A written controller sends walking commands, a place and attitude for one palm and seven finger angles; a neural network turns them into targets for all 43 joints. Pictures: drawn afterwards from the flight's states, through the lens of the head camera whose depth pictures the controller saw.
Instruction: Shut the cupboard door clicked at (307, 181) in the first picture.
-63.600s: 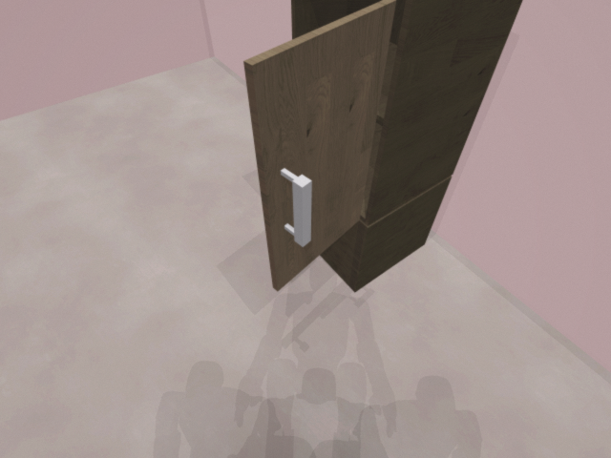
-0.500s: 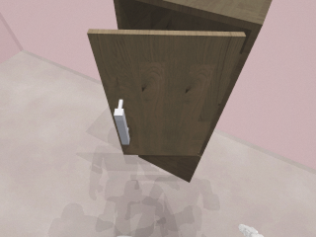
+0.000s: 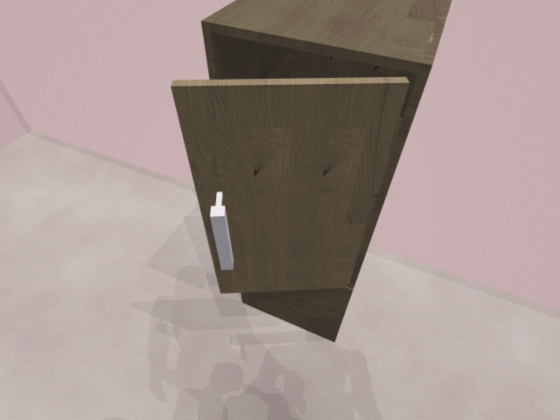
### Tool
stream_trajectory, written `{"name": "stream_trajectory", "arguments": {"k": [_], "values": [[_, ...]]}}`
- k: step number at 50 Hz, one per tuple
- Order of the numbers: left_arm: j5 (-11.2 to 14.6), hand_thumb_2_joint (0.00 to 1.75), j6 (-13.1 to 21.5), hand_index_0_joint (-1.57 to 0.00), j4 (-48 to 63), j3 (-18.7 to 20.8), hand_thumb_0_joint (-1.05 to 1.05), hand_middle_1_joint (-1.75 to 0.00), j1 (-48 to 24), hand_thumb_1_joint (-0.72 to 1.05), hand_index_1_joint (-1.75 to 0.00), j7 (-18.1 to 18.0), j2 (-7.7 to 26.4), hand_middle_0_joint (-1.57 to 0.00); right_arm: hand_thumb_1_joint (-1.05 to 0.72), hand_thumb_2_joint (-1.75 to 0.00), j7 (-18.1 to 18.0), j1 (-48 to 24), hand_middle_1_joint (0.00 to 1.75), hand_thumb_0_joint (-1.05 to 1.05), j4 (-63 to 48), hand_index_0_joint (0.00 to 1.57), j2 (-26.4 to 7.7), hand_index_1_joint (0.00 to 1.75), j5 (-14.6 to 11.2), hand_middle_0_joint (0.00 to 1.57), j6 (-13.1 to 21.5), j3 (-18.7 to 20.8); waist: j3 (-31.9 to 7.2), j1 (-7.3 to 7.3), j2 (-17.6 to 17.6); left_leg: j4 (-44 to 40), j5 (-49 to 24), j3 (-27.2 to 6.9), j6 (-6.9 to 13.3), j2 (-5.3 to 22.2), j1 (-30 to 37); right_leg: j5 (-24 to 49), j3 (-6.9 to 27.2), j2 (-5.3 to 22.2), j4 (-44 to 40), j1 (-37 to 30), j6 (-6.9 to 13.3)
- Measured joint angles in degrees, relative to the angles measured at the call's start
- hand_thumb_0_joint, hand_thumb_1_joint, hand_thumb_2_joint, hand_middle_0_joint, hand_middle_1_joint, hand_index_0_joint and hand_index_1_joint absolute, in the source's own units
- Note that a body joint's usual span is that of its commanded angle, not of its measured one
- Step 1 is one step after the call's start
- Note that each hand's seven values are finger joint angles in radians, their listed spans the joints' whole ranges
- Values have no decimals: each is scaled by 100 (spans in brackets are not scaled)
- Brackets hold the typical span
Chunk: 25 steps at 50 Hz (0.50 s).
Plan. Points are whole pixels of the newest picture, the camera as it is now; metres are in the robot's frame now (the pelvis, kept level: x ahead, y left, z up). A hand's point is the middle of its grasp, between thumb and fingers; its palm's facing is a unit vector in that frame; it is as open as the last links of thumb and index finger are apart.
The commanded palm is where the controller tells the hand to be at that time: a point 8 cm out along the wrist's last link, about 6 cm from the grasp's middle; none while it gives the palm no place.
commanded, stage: look again from close up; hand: left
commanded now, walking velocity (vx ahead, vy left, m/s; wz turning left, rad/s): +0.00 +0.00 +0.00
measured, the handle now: (223, 232) +0.46 +0.14 -0.05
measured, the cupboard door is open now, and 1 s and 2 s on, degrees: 27 27 27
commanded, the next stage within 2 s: shuffle to correct the standing spot in 0.64 s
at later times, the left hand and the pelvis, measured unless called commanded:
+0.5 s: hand out of the picture +0.02 +0.24 -0.16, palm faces +0.02 -0.94 -0.34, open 7.4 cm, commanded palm none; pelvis -0.04 +0.00 -0.01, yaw +1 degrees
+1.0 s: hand out of the picture -0.04 +0.19 -0.18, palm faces +0.03 -0.98 -0.21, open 7.4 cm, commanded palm none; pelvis -0.03 +0.00 +0.00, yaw +3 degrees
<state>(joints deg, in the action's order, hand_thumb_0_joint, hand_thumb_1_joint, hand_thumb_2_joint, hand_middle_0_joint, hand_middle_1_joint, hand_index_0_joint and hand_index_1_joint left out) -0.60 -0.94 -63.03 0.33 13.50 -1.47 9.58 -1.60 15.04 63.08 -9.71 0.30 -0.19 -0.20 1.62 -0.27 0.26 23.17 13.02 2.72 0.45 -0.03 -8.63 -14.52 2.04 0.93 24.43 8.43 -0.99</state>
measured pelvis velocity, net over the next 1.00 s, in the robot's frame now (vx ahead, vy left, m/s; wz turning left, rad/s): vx -0.03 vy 0.00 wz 0.06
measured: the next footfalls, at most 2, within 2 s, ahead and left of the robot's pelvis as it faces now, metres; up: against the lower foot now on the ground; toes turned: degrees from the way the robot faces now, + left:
right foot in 1.68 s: +0.14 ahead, -0.24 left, +0.00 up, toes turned -2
left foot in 1.96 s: +0.10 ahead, -0.02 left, +0.00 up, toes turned +9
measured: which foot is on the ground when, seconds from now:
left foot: down 0.00-1.00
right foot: down 0.00-1.00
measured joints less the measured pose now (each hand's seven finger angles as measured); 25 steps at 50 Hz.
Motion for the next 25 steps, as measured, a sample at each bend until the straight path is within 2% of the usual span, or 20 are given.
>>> {"name": "stream_trajectory", "arguments": {"k": [5,7,10,15,25], "values": [[-4,89,4,-20,-39,14,1,-30,-4,93,-30,-19,42,-20,-91,-90,-3,166,30,1,144,20,74,30,18,20,-16,-19,-8,-14,109,-82,-86,-10,-23,35,17,100,-10,-35,-106,-28,25],[-45,89,60,-20,131,-75,1,-30,29,93,-30,23,117,-20,-91,-90,56,225,30,1,-8,20,45,30,49,20,23,-7,83,-76,129,37,-95,-57,-16,18,-126,86,-60,-18,20,95,32],[-22,89,163,-20,278,-67,1,-30,19,92,-30,24,193,-20,-90,-90,25,233,30,1,-181,20,-127,30,57,20,150,90,168,-111,5,347,-17,-127,5,11,-342,16,-128,-10,245,242,31],[-30,89,129,-20,430,-13,1,-30,86,91,-30,-1,343,-20,-91,-90,5,104,30,1,-381,20,-431,30,66,20,87,185,0,-116,-198,681,120,-138,35,3,-458,-81,-136,0,508,322,6],[-65,89,100,-20,666,12,1,-30,-95,91,-30,69,719,-20,-91,-90,112,-378,30,1,-598,20,-728,30,85,20,101,144,-74,4,-189,564,-97,-102,67,-42,-533,83,-95,43,502,454,-18]]}}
